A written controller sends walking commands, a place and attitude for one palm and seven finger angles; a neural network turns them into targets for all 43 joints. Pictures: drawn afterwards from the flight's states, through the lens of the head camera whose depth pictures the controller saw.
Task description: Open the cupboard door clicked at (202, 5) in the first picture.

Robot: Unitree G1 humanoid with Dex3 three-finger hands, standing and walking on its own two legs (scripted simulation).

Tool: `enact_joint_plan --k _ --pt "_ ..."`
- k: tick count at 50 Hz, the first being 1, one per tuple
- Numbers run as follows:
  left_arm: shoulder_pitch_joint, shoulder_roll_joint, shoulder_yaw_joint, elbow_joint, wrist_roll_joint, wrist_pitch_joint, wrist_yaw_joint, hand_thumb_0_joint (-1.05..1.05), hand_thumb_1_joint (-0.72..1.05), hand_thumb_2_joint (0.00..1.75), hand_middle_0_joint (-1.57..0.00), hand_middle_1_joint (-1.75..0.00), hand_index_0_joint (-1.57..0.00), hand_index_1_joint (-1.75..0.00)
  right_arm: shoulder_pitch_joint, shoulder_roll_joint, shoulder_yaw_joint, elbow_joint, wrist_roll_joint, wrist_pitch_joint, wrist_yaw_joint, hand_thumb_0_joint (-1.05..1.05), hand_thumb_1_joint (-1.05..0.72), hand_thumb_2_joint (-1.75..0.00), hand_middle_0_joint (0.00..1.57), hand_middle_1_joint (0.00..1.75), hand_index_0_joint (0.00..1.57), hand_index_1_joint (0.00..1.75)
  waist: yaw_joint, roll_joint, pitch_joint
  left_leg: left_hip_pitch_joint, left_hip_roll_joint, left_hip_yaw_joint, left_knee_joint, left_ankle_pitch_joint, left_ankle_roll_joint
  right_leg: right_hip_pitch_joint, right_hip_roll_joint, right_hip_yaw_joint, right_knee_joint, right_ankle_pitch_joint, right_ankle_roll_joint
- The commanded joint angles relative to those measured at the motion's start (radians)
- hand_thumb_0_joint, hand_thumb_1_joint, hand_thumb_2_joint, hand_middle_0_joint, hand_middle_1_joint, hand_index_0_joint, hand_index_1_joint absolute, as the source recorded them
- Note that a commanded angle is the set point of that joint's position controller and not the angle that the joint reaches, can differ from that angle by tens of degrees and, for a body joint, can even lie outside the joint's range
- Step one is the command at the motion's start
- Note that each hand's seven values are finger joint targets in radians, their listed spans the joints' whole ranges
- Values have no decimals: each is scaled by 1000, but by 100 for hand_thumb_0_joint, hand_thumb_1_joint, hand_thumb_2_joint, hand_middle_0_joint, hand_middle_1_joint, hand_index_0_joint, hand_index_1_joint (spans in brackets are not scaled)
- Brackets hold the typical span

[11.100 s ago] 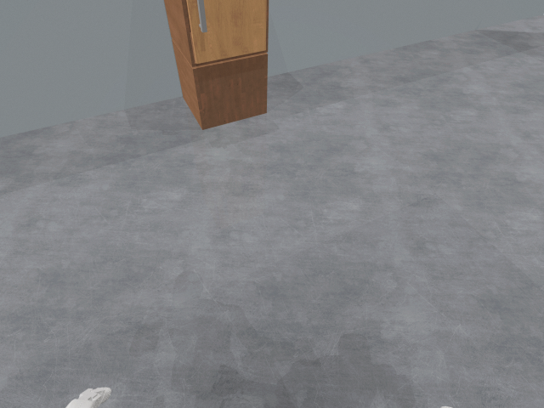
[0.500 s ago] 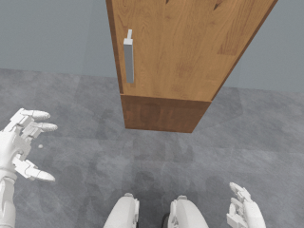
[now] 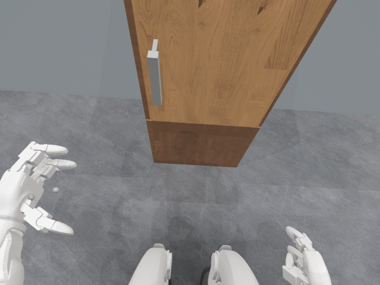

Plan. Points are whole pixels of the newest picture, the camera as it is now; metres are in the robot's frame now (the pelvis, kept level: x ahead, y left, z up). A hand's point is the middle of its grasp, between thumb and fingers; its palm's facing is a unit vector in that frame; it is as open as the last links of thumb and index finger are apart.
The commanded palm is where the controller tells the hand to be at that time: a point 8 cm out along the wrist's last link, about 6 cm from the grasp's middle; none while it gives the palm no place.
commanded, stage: move the hooked fingers beside the handle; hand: left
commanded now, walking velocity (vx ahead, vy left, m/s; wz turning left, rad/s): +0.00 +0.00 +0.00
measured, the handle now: (156, 75) +0.60 +0.13 +0.01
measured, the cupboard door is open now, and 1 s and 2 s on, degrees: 0 0 0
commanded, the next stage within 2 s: none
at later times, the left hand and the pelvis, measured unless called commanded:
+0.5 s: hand (78, 158) +0.35 +0.25 +0.02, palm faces -0.01 -1.00 -0.03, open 14.0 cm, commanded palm +0.33 +0.29 +0.03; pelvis +0.00 +0.01 +0.00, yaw -1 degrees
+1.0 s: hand (106, 126) +0.43 +0.22 +0.01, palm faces +0.00 -1.00 -0.02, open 14.0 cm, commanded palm +0.42 +0.26 +0.02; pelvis +0.00 +0.00 -0.01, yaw -1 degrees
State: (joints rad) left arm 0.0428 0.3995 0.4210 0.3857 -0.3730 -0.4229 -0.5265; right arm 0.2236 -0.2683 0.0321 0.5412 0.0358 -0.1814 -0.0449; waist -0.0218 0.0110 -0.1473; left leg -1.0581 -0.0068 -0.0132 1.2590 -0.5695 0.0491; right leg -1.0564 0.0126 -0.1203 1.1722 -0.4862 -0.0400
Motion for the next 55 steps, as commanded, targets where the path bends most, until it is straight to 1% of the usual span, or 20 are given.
enact_joint_plan --k 1,2,3,6,11,16,17,20,24,25,26,28,30,31,35,43,45,47,52,55 --pt "-118 243 114 -171 -38 -69 14 0 -50 30 -30 -120 -30 -120 18 -164 -73 -120 2 -49 -14 0 -90 -90 20 30 20 30 14 101 -324 185 4 -50 -188 326 -32 247 11 90 -129 159 7" --pt "-112 231 103 -158 -38 -63 10 0 -50 30 -30 -120 -30 -120 23 -167 -74 -122 4 -48 -14 0 -90 -90 20 30 20 30 6 65 -328 181 5 -53 -187 327 -30 251 11 85 -128 164 10" --pt "-146 219 78 -152 -32 -60 4 0 -50 30 -30 -120 -30 -120 18 -168 -71 -121 5 -48 -15 0 -90 -90 20 30 20 30 -1 88 -313 168 4 -50 -185 308 -29 241 9 91 -132 151 10" --pt "-281 196 24 -147 -14 -55 -1 0 -50 30 -30 -120 -30 -120 28 -176 -72 -105 6 -50 -22 0 -90 -90 20 30 20 30 -33 79 -318 185 11 -63 -173 282 -27 183 10 86 -123 126 10" --pt "-309 224 37 -143 0 -50 12 0 -50 30 -30 -120 -30 -120 40 -180 -75 -98 1 -50 -26 0 -90 -90 20 30 20 30 -9 87 -387 222 10 -66 -174 331 -34 202 6 86 -115 157 6" --pt "-356 257 61 -135 34 -37 77 0 -50 30 -30 -120 -30 -120 40 -174 -73 -96 -3 -24 -17 0 -90 -90 20 30 20 30 3 117 -405 251 16 -70 -184 404 -50 196 6 76 -98 196 5" --pt "-348 227 46 -129 32 -34 89 0 -50 30 -30 -120 -30 -120 39 -167 -73 -101 -4 -19 -14 0 -90 -90 20 30 20 30 2 119 -401 253 15 -68 -185 409 -51 198 4 75 -100 203 7" --pt "-357 213 34 -115 44 -33 121 0 -50 30 -30 -120 -30 -120 45 -168 -73 -104 -5 -4 -7 0 -90 -90 20 30 20 30 1 114 -402 256 18 -74 -194 412 -56 191 8 69 -97 195 6" --pt "-406 176 -11 -91 66 -38 143 0 -50 30 -30 -120 -30 -120 61 -170 -78 -92 -5 14 -1 0 -90 -90 20 30 20 30 -20 94 -404 270 25 -80 -197 420 -59 175 7 64 -102 199 10" --pt "-427 142 -48 -85 66 -42 142 0 -50 30 -30 -120 -30 -120 62 -168 -76 -90 -6 14 0 0 -90 -90 20 30 20 30 -32 102 -397 271 24 -81 -192 428 -58 164 8 65 -102 202 9" --pt "-425 160 -30 -59 73 -42 144 0 -50 30 -30 -120 -30 -120 72 -173 -78 -82 -6 19 1 0 -90 -90 20 30 20 30 -27 81 -399 265 26 -79 -193 417 -58 171 8 66 -105 199 10" --pt "-503 174 -29 -18 82 -46 151 0 -50 30 -30 -120 -30 -120 75 -177 -78 -68 -6 30 -2 0 -90 -90 20 30 20 30 -43 61 -374 233 25 -80 -191 360 -53 154 8 68 -107 172 11" --pt "-579 163 -50 4 93 -57 159 0 -50 30 -30 -120 -30 -120 77 -176 -75 -60 -7 37 -5 0 -90 -90 20 30 20 30 -58 76 -357 231 23 -84 -189 330 -50 121 9 67 -104 148 8" --pt "-605 196 -24 18 102 -63 166 0 -50 30 -30 -120 -30 -120 85 -180 -76 -53 -9 41 -7 0 -90 -90 20 30 20 30 -44 91 -379 245 24 -86 -192 342 -57 126 8 70 -99 150 6" --pt "-699 194 -38 27 116 -89 189 0 -50 30 -30 -120 -30 -120 97 -175 -75 -41 -16 52 -6 0 -90 -90 20 30 20 30 -48 131 -441 299 23 -92 -182 390 -64 115 8 71 -89 168 3" --pt "-795 215 -22 243 151 -77 206 0 -50 30 -30 -120 -30 -120 126 -173 -67 -16 -19 99 7 0 -90 -90 20 30 20 30 -64 89 -423 202 18 -65 -158 366 -42 154 7 87 -89 211 11" --pt "-816 238 -5 255 152 -82 206 0 -50 30 -30 -120 -30 -120 138 -178 -67 -22 -21 109 8 0 -90 -90 20 30 20 30 -64 74 -444 192 18 -65 -152 380 -37 171 10 89 -82 230 9" --pt "-903 236 -18 258 157 -94 205 0 -50 30 -30 -120 -30 -120 145 -176 -67 -13 -24 118 10 0 -90 -90 20 30 20 30 -82 81 -472 201 19 -63 -141 389 -34 167 8 93 -80 246 14" --pt "-990 293 26 329 171 -125 209 0 -50 30 -30 -120 -30 -120 168 -178 -67 8 -32 136 13 0 -90 -90 20 30 20 30 -93 84 -488 177 19 -56 -115 387 -27 169 13 105 -72 257 15" --pt "-1058 295 16 389 185 -131 210 0 -50 30 -30 -120 -30 -120 179 -179 -63 17 -35 148 13 0 -90 -90 20 30 20 30 -114 89 -469 150 18 -58 -103 367 -23 144 13 107 -66 244 15"
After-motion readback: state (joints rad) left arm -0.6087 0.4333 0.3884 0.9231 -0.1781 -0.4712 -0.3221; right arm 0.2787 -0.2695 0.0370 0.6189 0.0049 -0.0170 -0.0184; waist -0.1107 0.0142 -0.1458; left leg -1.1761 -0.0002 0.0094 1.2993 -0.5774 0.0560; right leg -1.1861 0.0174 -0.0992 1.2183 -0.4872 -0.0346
